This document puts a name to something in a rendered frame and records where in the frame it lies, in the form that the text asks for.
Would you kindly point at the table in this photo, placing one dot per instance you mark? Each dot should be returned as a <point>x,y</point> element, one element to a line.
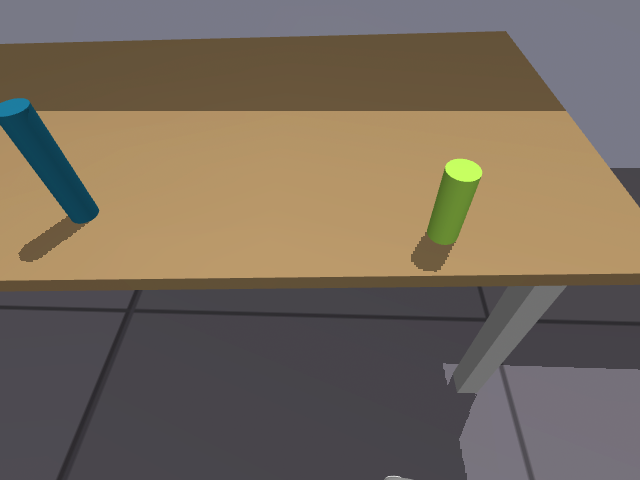
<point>311,162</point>

